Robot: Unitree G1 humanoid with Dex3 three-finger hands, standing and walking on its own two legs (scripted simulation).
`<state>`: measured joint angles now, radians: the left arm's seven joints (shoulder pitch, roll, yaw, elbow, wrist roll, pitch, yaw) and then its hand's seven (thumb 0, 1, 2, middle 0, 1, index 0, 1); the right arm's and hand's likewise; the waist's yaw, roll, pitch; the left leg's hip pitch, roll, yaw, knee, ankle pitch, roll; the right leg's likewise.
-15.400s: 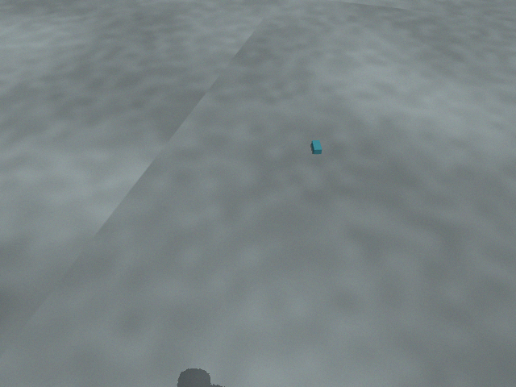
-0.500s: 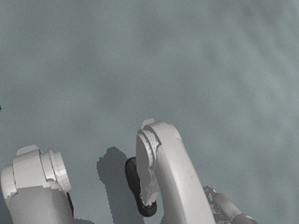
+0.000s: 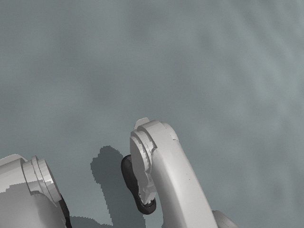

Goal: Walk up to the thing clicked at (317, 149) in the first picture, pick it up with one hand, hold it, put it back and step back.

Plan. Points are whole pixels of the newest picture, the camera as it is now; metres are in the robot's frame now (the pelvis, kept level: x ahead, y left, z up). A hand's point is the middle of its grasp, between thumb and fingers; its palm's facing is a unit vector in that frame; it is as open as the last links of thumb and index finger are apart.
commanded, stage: rest palm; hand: left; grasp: from above
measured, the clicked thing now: out of the picture +0.43 +0.34 -0.28
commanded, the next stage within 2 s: close in 0.08 s
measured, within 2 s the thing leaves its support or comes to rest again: neither
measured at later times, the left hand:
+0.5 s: hand out of the picture +0.42 +0.34 -0.25, palm faces -0.41 -0.20 -0.89, open 12.3 cm
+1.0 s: hand out of the picture +0.42 +0.34 -0.25, palm faces -0.41 -0.20 -0.89, open 9.4 cm
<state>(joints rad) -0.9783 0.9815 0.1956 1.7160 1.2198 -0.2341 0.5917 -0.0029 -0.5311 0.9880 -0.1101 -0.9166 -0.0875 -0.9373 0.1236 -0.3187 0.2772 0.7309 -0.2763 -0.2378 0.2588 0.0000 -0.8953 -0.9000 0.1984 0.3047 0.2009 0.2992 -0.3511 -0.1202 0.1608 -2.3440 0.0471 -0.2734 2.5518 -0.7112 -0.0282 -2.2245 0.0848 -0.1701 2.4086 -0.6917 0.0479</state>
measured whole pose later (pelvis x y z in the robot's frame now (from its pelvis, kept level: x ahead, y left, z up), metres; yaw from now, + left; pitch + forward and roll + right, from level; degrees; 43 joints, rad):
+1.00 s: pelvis -0.01 +0.00 +0.00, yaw -1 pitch +25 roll -14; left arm -1.00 1.02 0.17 1.76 1.21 -0.20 0.65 0.00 0.19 0.43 -0.63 -0.52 -0.65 -0.50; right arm 0.08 -0.35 0.30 0.70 -0.28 -0.30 0.29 0.00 -0.90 -0.90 0.20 0.30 0.20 0.30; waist -0.37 -0.16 0.20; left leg -2.33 0.05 -0.29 2.56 -0.70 -0.01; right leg -2.19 0.10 -0.19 2.39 -0.67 0.06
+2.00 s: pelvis -0.01 +0.00 +0.00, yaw -1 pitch +25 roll -14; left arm -0.99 1.01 0.18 1.72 1.21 -0.20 0.63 0.00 0.41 0.03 -1.02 -0.12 -1.06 -0.08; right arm 0.09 -0.35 0.31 0.70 -0.28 -0.29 0.28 0.00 -0.91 -0.90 0.20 0.30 0.20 0.30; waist -0.36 -0.16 0.19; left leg -2.33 0.05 -0.30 2.55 -0.70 -0.02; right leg -2.19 0.09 -0.19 2.38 -0.67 0.06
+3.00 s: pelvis -0.01 -0.01 +0.04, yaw +6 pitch +33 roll -7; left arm -0.87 0.71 0.10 1.28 1.12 -0.11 0.29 0.00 0.39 0.05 -1.05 -0.07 -1.07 -0.07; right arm 0.17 -0.29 0.07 0.73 -0.11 -0.07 0.18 0.00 -0.92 -0.90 0.20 0.30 0.20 0.30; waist -0.21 0.01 -0.05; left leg -2.30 0.04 -0.15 2.36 -0.65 -0.02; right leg -2.20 0.04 -0.08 2.30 -0.68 0.03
